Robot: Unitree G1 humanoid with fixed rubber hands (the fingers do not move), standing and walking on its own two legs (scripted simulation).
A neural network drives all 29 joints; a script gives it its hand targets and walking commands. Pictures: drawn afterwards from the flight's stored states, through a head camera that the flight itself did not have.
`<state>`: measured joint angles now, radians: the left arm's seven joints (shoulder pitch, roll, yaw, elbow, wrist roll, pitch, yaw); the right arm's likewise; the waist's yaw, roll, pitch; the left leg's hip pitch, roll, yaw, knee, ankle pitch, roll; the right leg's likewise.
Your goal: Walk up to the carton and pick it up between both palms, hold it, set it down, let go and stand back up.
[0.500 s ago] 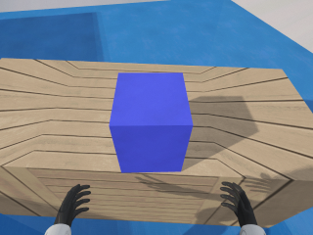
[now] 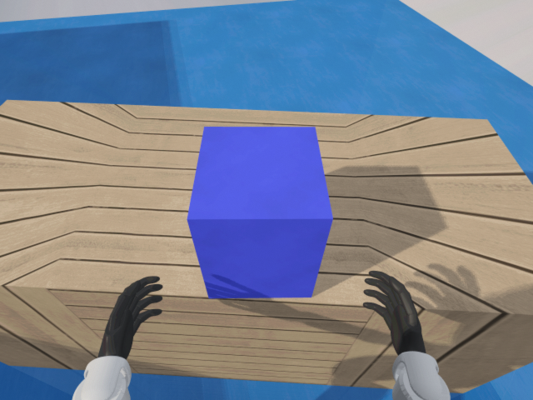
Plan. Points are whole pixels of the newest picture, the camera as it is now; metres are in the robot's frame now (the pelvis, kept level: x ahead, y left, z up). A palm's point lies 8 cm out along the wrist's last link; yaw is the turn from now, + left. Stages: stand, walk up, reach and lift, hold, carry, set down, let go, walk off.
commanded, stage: reach and lift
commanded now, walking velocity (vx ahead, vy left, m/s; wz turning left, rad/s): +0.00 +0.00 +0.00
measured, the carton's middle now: (260, 215) +0.42 +0.04 +0.00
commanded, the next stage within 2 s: none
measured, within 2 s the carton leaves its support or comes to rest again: neither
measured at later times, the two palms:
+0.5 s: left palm (132, 261) +0.28 +0.22 +0.07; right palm (403, 262) +0.29 -0.17 +0.07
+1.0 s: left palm (130, 201) +0.35 +0.23 +0.12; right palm (388, 197) +0.37 -0.15 +0.12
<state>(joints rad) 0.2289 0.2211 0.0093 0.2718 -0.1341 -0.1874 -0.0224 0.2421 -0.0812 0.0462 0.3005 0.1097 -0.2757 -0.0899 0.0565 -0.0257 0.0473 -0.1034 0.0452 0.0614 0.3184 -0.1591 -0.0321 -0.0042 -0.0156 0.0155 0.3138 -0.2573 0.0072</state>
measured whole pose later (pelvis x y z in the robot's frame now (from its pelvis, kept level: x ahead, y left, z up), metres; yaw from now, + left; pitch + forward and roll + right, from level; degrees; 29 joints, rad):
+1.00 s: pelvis -0.02 +0.00 +0.00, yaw +0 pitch +0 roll +0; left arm -0.51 0.24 0.19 0.28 -0.12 0.47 0.00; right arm -0.57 -0.21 0.07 0.45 0.32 0.22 -0.22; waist 0.03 -0.02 0.05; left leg -0.20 0.06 0.05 0.33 -0.12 -0.03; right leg -0.11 0.01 0.02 0.32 -0.22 0.01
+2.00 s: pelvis -0.01 +0.00 +0.00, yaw +1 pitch +10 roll -1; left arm -0.96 0.28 0.09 1.17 -0.13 0.01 0.02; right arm -0.99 -0.20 0.07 1.17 0.33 0.03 -0.16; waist 0.03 -0.02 -0.11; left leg -0.43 0.07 0.00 0.38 -0.13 -0.04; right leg -0.30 0.02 -0.01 0.31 -0.20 0.00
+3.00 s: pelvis -0.01 +0.01 +0.00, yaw +0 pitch +11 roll -1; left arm -0.87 0.02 0.54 1.10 0.36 -0.24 0.04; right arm -0.85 0.09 -0.58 1.03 -0.39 -0.23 -0.11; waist 0.03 -0.05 -0.05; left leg -0.42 0.05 0.04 0.33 -0.11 -0.02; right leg -0.31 0.00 0.01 0.29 -0.18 0.02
